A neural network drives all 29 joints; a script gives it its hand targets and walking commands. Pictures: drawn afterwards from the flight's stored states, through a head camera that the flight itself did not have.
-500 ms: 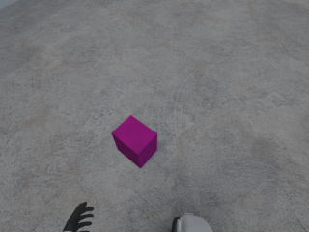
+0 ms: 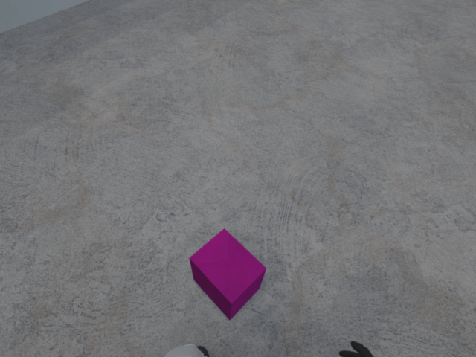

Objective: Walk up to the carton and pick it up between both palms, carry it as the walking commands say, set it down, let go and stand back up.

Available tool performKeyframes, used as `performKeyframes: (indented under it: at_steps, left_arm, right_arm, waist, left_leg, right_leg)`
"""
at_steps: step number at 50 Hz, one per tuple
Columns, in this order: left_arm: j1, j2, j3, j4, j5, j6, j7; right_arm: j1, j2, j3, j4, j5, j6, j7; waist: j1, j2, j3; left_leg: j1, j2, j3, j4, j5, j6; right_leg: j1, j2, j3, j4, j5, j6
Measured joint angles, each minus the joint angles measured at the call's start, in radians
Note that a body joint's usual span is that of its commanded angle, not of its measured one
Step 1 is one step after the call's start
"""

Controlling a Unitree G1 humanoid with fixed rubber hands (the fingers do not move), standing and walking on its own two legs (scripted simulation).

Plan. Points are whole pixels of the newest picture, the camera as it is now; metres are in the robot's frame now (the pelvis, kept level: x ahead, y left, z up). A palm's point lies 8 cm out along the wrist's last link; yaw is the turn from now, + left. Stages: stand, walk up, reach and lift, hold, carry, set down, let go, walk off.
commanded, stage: walk up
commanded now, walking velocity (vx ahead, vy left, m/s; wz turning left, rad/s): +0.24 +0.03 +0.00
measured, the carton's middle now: (227, 274) +0.47 +0.04 -0.65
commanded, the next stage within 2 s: none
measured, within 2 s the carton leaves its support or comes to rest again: neither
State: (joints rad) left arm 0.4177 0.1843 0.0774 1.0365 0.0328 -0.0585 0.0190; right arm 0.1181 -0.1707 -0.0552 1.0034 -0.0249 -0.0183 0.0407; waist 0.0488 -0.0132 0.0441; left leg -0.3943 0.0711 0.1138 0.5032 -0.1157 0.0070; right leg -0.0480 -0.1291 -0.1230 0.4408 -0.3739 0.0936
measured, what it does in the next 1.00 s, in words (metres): steps on the spot: right foot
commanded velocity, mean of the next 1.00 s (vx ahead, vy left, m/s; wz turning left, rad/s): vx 0.06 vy -0.03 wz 0.05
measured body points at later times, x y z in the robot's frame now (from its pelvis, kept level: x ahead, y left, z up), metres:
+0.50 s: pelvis +0.05 +0.02 +0.01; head +0.05 +0.04 +0.46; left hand +0.08 +0.24 -0.16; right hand +0.04 -0.19 -0.14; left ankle +0.10 +0.11 -0.73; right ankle +0.06 -0.10 -0.72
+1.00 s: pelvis +0.04 +0.00 +0.01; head +0.06 +0.02 +0.46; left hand +0.03 +0.24 -0.15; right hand +0.01 -0.22 -0.15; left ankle +0.10 +0.11 -0.73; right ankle +0.06 -0.10 -0.73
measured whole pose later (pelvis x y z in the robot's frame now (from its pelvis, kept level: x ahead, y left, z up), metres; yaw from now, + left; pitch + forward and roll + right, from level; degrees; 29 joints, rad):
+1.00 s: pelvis +0.04 +0.00 +0.01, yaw +4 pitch +1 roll -1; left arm 0.28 0.18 0.03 1.07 0.02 0.01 0.07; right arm 0.35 -0.13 -0.02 1.11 -0.01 0.00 -0.01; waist -0.02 0.00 0.02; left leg -0.35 0.03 0.06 0.49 -0.16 0.02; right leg -0.25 -0.02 -0.15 0.47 -0.23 -0.02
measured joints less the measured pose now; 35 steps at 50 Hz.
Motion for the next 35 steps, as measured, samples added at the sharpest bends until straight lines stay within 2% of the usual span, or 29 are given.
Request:
performKeyframes:
  at_steps: [1, 3, 5, 7, 10, 14, 19, 23, 26, 27, 30, 35]
  left_arm:
    - [-0.019, 0.012, 0.001, 0.002, -0.003, 0.004, -0.001]
    - [-0.047, 0.013, -0.004, 0.001, -0.006, 0.017, 0.001]
    - [-0.08, 0.019, -0.001, 0.002, 0.0, 0.027, -0.009]
    - [-0.118, 0.03, 0.007, -0.001, -0.004, 0.034, -0.018]
    - [-0.167, 0.054, 0.016, -0.007, -0.004, 0.054, -0.02]
    - [-0.208, 0.069, 0.019, -0.006, -0.017, 0.088, -0.019]
    - [-0.234, 0.022, -0.004, 0.001, -0.032, 0.106, -0.003]
    - [-0.209, -0.021, -0.029, 0.022, -0.029, 0.116, 0.012]
    - [-0.172, -0.041, -0.044, 0.051, -0.023, 0.103, 0.017]
    - [-0.161, -0.056, -0.05, 0.064, -0.02, 0.096, 0.019]
    - [-0.117, -0.074, -0.066, 0.082, -0.024, 0.078, 0.019]
    - [-0.09, -0.07, -0.078, 0.09, -0.032, 0.06, 0.022]
  right_arm:
    - [0.003, 0.008, -0.001, 0.001, -0.008, -0.018, -0.008]
    - [0.026, 0.003, -0.002, 0.005, -0.004, -0.039, -0.02]
    - [0.071, -0.004, 0.002, 0.016, 0.001, -0.049, -0.027]
    - [0.118, -0.007, 0.007, 0.03, 0.003, -0.055, -0.034]
    - [0.192, -0.003, 0.012, 0.059, 0.008, -0.059, -0.045]
    - [0.269, 0.019, 0.034, 0.105, 0.009, -0.057, -0.051]
    - [0.264, 0.062, 0.062, 0.122, 0.009, -0.049, -0.061]
    - [0.214, 0.068, 0.064, 0.1, 0.005, -0.027, -0.065]
    - [0.173, 0.057, 0.055, 0.084, 0.013, 0.001, -0.067]
    - [0.158, 0.042, 0.048, 0.085, 0.017, 0.012, -0.07]
    - [0.15, 0.021, 0.04, 0.082, 0.025, 0.032, -0.067]
    - [0.166, 0.019, 0.035, 0.104, 0.011, 0.037, -0.058]
  waist:
    - [-0.003, -0.024, 0.013]
    - [-0.013, -0.013, 0.022]
    - [-0.038, -0.001, 0.019]
    - [-0.06, -0.001, 0.02]
    - [-0.088, -0.008, 0.025]
    - [-0.097, -0.027, 0.018]
    - [-0.071, -0.038, 0.019]
    - [-0.06, -0.027, 0.002]
    - [-0.053, -0.014, -0.019]
    - [-0.057, 0.017, -0.02]
    - [-0.071, 0.052, -0.038]
    - [-0.068, 0.042, -0.042]
  left_leg:
    - [-0.001, -0.013, 0.011, 0.028, -0.021, 0.021]
    - [0.007, 0.005, 0.018, 0.062, -0.065, 0.039]
    - [0.044, 0.015, 0.017, 0.019, -0.061, 0.04]
    - [0.089, 0.015, 0.018, -0.043, -0.044, 0.042]
    - [0.142, 0.019, 0.007, -0.103, -0.026, 0.041]
    - [0.18, 0.016, -0.007, -0.139, -0.022, 0.043]
    - [0.196, -0.015, 0.001, -0.155, -0.011, 0.052]
    - [0.169, -0.042, 0.022, -0.098, -0.037, 0.055]
    - [0.133, -0.059, 0.041, -0.025, -0.073, 0.047]
    - [0.129, -0.047, 0.034, -0.012, -0.08, 0.041]
    - [0.154, -0.043, 0.015, -0.067, -0.049, 0.019]
    - [0.176, -0.032, 0.005, -0.128, -0.005, 0.01]
  right_leg:
    - [-0.037, -0.017, 0.01, 0.111, -0.066, -0.014]
    - [-0.138, 0.016, 0.031, 0.368, -0.148, -0.043]
    - [-0.224, 0.048, 0.035, 0.535, -0.121, -0.067]
    - [-0.287, 0.065, 0.045, 0.592, -0.047, -0.077]
    - [-0.348, 0.081, 0.063, 0.608, 0.035, -0.069]
    - [-0.39, 0.075, 0.092, 0.566, 0.12, -0.048]
    - [-0.343, 0.07, 0.105, 0.362, 0.109, -0.046]
    - [-0.258, 0.082, 0.079, 0.21, 0.064, -0.065]
    - [-0.162, 0.083, 0.065, 0.038, 0.132, -0.082]
    - [-0.153, 0.096, 0.057, 0.024, 0.138, -0.088]
    - [-0.13, 0.106, 0.039, -0.018, 0.165, -0.095]
    - [-0.103, 0.124, 0.03, -0.086, 0.204, -0.106]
